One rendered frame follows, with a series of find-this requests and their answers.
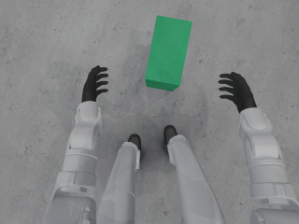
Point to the left robot upper arm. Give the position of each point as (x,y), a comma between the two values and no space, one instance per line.
(72,210)

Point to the left robot forearm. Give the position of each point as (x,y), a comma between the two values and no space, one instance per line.
(78,172)

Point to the right robot shin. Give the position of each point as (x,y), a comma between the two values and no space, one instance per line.
(177,137)

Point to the robot left hand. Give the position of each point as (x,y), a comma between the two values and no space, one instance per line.
(90,91)

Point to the robot right hand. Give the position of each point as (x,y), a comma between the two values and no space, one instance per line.
(241,93)

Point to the right robot forearm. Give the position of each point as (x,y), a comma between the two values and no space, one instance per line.
(269,179)

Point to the left robot shin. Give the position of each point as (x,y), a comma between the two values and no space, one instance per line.
(128,144)

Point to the right robot upper arm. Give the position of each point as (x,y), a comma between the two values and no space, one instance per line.
(274,216)

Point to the carton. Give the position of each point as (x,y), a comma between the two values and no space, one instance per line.
(167,53)

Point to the robot shin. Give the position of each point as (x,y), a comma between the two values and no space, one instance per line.
(128,144)
(177,137)

